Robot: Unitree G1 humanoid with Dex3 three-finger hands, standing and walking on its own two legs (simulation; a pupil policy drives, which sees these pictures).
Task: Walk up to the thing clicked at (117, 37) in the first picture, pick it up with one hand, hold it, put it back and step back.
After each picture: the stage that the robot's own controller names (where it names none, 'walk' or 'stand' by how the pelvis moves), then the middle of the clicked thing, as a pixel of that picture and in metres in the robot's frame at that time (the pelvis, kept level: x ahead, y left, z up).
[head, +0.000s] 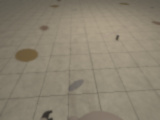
stand; (117, 37) +2.13 -0.70 -0.72
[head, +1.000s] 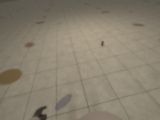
walk; (102, 43) +2.07 -0.19 -0.68
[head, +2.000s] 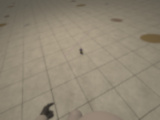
walk; (81, 51) +1.43 +0.29 -0.71
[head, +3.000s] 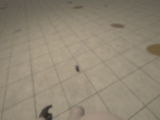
walk; (77, 68) +0.93 +0.31 -0.72
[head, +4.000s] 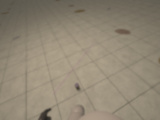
walk; (77, 86) +0.59 +0.28 -0.72
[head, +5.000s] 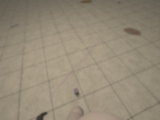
stand; (76, 91) +0.42 +0.22 -0.70
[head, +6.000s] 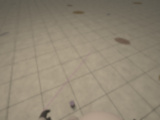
stand; (72, 104) +0.34 +0.21 -0.72
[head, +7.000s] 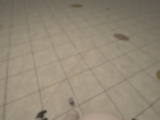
stand; (71, 101) +0.32 +0.20 -0.71
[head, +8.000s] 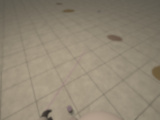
stand; (69, 109) +0.26 +0.23 -0.72
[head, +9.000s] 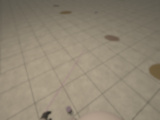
stand; (69, 109) +0.26 +0.25 -0.72
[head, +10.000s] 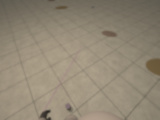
stand; (68, 106) +0.26 +0.25 -0.72
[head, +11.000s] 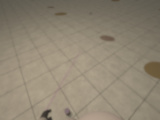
stand; (67, 111) +0.25 +0.26 -0.72
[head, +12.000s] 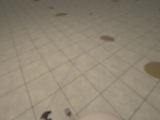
stand; (67, 111) +0.25 +0.26 -0.72
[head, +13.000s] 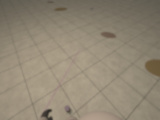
stand; (67, 109) +0.24 +0.26 -0.72
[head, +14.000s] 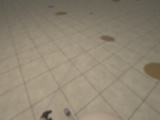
stand; (67, 111) +0.25 +0.26 -0.72
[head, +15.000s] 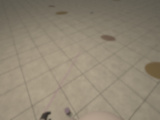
stand; (67, 111) +0.25 +0.25 -0.72
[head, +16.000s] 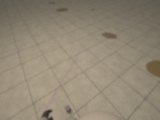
stand; (68, 108) +0.25 +0.26 -0.73
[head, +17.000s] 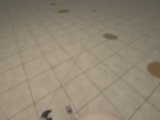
stand; (68, 109) +0.26 +0.25 -0.73
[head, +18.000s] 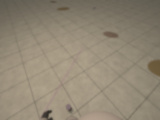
stand; (68, 107) +0.26 +0.25 -0.73
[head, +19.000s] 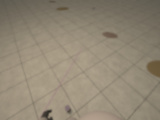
stand; (68, 108) +0.24 +0.26 -0.73
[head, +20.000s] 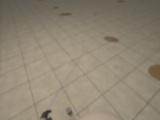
stand; (69, 111) +0.26 +0.24 -0.73
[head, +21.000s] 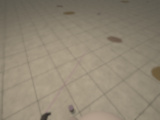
stand; (71, 108) +0.29 +0.21 -0.73
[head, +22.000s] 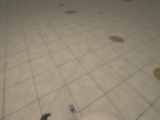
stand; (71, 107) +0.29 +0.21 -0.73
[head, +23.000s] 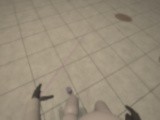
go down; (69, 90) +0.33 +0.21 -0.61
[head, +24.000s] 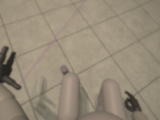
go down; (64, 70) +0.37 +0.26 -0.32
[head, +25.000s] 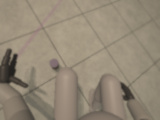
close in; (54, 64) +0.36 +0.28 -0.26
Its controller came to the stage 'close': no
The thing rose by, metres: 0.00
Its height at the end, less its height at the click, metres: +0.00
